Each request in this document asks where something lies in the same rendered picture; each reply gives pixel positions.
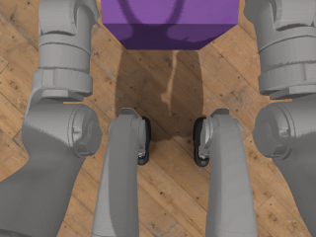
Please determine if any robot left upper arm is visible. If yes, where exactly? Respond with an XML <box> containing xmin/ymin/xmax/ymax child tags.
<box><xmin>0</xmin><ymin>104</ymin><xmax>103</xmax><ymax>237</ymax></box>

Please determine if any carton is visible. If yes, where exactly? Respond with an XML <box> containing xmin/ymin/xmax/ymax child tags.
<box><xmin>101</xmin><ymin>0</ymin><xmax>240</xmax><ymax>50</ymax></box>

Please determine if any robot right forearm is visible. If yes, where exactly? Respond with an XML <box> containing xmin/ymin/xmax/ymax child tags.
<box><xmin>243</xmin><ymin>0</ymin><xmax>316</xmax><ymax>101</ymax></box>

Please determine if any robot right upper arm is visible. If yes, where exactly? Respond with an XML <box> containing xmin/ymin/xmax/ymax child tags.
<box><xmin>252</xmin><ymin>100</ymin><xmax>316</xmax><ymax>237</ymax></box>

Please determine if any robot right thigh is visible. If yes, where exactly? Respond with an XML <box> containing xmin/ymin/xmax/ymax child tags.
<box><xmin>201</xmin><ymin>114</ymin><xmax>259</xmax><ymax>237</ymax></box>

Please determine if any robot left forearm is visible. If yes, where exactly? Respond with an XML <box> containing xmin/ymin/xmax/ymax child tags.
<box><xmin>21</xmin><ymin>0</ymin><xmax>100</xmax><ymax>144</ymax></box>

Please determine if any robot thigh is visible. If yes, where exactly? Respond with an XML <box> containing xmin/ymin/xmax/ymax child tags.
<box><xmin>91</xmin><ymin>114</ymin><xmax>146</xmax><ymax>237</ymax></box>
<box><xmin>201</xmin><ymin>114</ymin><xmax>259</xmax><ymax>237</ymax></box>

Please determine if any robot left thigh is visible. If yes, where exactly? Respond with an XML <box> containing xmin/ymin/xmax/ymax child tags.
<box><xmin>91</xmin><ymin>114</ymin><xmax>146</xmax><ymax>237</ymax></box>

